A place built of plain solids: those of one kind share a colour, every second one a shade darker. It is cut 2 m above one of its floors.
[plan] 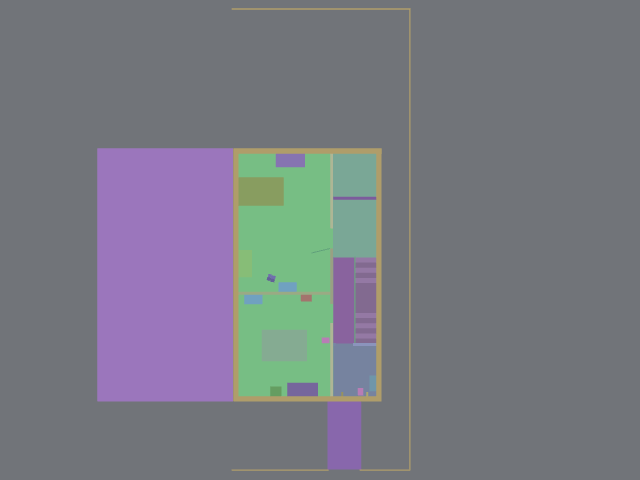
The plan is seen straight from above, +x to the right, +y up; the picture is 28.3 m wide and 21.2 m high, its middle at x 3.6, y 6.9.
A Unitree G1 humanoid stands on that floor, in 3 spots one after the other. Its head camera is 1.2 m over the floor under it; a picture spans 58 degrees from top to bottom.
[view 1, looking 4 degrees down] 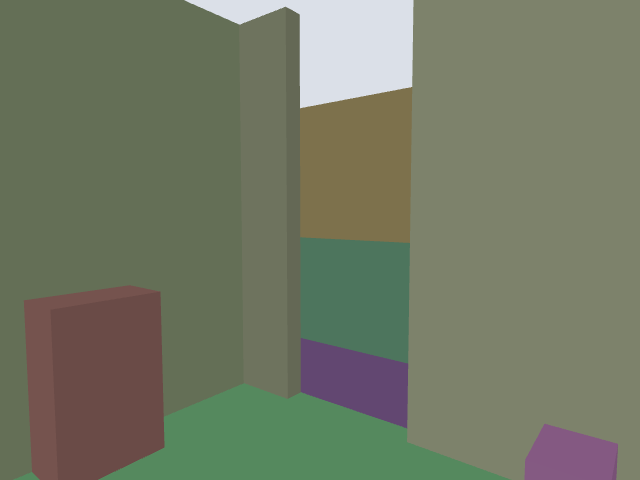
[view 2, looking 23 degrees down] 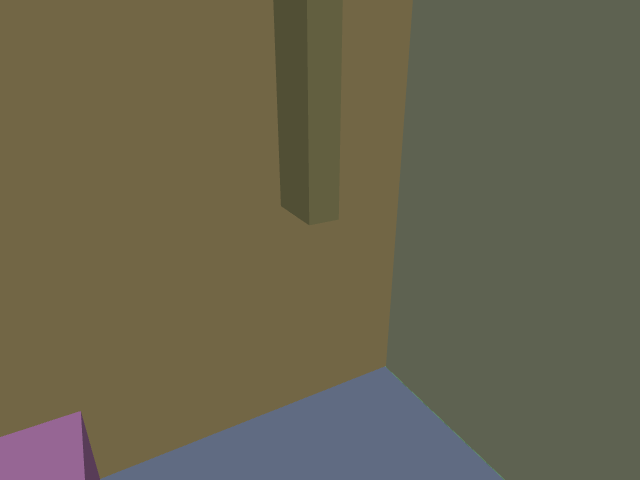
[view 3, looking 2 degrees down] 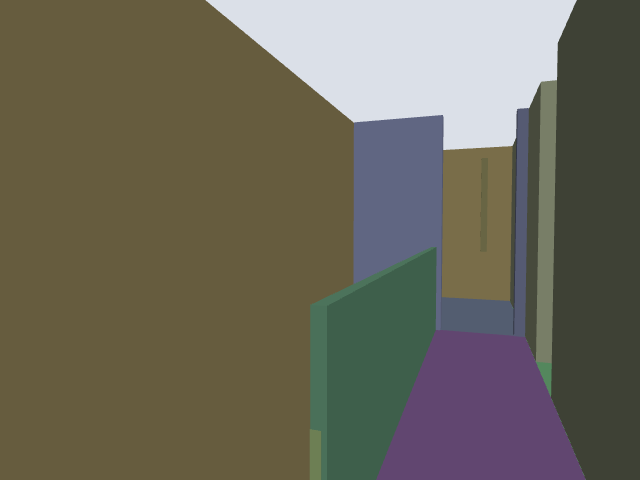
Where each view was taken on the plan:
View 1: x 2.05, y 2.25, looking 38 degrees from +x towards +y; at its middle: well_guard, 3.89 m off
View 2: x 5.13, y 1.15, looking -119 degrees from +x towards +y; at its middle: wall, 1.43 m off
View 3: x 4.67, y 7.42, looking -70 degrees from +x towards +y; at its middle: wall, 4.14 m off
